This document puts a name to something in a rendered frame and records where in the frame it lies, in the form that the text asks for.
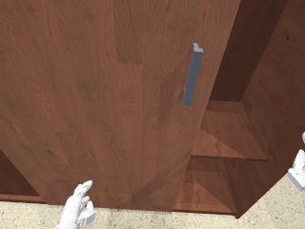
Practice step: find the wardrobe door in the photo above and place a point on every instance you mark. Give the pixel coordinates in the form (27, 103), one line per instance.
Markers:
(12, 181)
(93, 90)

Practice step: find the handle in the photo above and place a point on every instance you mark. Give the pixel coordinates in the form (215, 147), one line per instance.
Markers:
(192, 74)

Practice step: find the robot left hand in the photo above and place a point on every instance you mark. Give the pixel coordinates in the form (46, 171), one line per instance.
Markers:
(75, 204)

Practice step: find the robot right hand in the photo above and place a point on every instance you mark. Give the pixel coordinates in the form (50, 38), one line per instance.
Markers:
(296, 174)

